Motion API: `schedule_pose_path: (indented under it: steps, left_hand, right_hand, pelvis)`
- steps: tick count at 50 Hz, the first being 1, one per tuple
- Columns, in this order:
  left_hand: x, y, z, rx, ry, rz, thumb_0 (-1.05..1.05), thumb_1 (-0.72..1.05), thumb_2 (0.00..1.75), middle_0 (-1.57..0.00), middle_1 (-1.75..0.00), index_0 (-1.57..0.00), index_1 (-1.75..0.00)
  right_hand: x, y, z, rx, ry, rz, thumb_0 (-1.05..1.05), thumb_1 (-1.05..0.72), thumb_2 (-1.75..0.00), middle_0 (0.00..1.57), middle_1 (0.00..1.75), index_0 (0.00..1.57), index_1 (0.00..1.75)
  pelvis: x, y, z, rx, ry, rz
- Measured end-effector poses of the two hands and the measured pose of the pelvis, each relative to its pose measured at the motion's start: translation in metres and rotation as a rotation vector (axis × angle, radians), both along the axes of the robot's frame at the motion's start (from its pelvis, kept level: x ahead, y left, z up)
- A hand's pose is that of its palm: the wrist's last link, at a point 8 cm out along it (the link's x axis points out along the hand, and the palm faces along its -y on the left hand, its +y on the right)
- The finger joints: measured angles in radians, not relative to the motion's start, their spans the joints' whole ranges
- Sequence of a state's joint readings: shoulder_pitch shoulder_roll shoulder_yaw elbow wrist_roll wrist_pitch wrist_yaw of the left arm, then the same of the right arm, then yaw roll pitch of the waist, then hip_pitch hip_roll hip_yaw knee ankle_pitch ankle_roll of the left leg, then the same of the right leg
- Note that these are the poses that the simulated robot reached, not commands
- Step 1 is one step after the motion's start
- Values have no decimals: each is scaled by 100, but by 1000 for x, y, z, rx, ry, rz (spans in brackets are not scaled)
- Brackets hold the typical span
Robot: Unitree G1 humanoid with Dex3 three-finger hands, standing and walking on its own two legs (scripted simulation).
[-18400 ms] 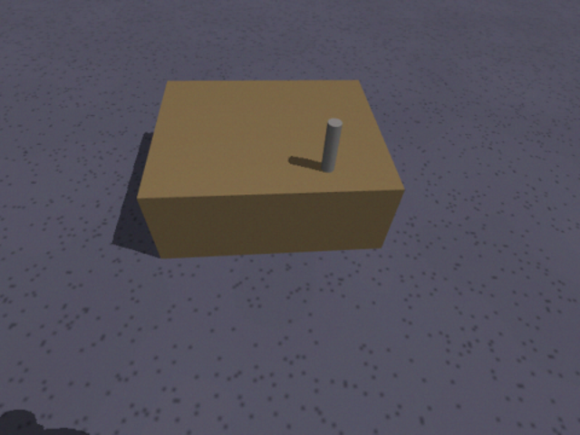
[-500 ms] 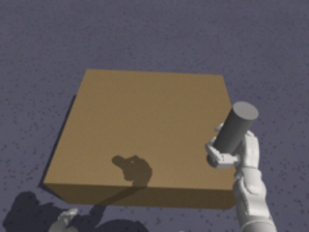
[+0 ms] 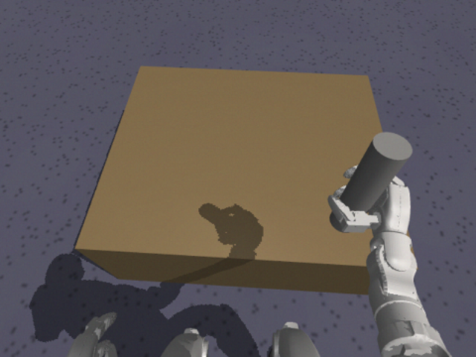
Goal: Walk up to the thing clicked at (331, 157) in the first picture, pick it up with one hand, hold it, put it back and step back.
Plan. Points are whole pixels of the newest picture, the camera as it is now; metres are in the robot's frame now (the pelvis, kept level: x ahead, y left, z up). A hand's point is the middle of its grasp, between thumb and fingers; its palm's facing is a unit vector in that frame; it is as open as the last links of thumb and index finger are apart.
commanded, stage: crouch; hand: right
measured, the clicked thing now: (363, 189) +0.38 -0.19 +0.05
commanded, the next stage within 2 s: lower in 1.02 s
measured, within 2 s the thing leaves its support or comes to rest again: neither
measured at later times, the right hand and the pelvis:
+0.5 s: hand (335, 194) +0.46 -0.20 -0.11, palm faces +0.19 +0.98 +0.00, open 7.8 cm; pelvis -0.02 +0.00 -0.11, yaw +3 degrees
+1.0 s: hand (330, 195) +0.49 -0.21 -0.16, palm faces +0.20 +0.98 -0.01, open 7.8 cm; pelvis -0.03 -0.01 -0.17, yaw +4 degrees
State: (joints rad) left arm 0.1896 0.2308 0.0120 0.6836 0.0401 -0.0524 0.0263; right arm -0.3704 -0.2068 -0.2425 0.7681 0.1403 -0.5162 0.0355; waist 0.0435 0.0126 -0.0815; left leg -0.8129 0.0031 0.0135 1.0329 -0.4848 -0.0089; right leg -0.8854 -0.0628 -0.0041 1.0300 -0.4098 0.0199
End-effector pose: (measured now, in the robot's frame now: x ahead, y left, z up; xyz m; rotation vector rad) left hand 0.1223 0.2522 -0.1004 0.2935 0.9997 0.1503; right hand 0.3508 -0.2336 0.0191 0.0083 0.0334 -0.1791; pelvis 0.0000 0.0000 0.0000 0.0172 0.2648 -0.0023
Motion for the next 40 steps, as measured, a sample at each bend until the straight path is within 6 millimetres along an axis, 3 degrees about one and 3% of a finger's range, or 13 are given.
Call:
schedule_pose_path:
  steps: [10, 18, 40]
  left_hand:
    - [-46, 10, -64, 26, 156, 31, 1, 91, 91, -20, -31, -20, -31]
    - [-73, 4, -101, 3, 253, 55, 1, 91, 92, -20, -31, -20, -31]
    - [-93, 8, -155, 34, 311, 61, 1, 90, 91, -20, -30, -20, -30]
  right_hand:
    - [45, -13, -64, -8, -23, -2, 2, 18, -116, 90, 122, 86, 120]
    - [65, -16, -101, -2, -5, -7, 2, 18, -116, 91, 122, 86, 120]
    - [96, -24, -161, -15, -4, -20, 2, 18, -116, 90, 123, 86, 121]
  pelvis:
    - [-10, -1, -59, 17, 161, 14]
    - [-17, -3, -89, 33, 227, 21]
    - [-33, -6, -148, 53, 321, 30]
